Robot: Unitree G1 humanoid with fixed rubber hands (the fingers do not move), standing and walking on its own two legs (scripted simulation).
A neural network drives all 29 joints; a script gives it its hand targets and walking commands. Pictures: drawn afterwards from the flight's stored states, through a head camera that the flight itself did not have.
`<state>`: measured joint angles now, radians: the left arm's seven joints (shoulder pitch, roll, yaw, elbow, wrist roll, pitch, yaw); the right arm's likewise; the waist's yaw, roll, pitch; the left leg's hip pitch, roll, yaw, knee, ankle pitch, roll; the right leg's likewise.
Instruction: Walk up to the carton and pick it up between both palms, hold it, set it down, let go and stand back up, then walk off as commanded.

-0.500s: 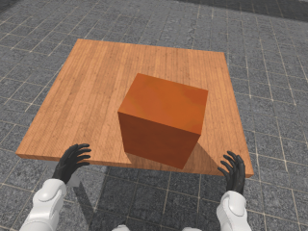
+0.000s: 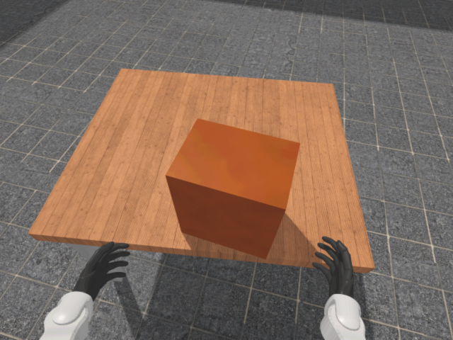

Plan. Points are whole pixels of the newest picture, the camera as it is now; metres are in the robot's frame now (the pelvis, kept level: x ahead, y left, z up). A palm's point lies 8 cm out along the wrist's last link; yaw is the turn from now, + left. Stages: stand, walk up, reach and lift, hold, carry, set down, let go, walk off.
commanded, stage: set down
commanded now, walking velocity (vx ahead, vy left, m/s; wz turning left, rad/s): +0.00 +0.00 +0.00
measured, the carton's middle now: (233, 193) +0.42 +0.00 -0.07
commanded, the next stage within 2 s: let go in 1.00 s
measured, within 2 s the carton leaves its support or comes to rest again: neither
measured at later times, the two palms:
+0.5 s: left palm (99, 304) +0.19 +0.25 -0.06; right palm (351, 303) +0.18 -0.21 -0.06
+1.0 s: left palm (111, 316) +0.17 +0.22 -0.07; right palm (362, 314) +0.17 -0.23 -0.08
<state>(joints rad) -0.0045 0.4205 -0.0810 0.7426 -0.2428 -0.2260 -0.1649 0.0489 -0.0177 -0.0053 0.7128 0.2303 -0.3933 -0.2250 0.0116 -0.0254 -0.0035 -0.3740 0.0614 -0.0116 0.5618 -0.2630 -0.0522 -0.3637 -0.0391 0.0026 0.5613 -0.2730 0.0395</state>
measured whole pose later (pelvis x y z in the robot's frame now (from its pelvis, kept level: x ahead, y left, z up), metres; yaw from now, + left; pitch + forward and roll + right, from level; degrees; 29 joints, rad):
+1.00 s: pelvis +0.00 -0.02 +0.01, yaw +0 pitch +1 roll +1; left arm 0.10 0.29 -0.05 0.66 -0.06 0.07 -0.02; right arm 0.12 -0.12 -0.01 0.77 0.05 -0.23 -0.04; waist 0.00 -0.02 0.01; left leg -0.22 0.06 -0.01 0.38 -0.18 -0.07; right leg -0.27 -0.04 0.00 0.50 -0.25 0.02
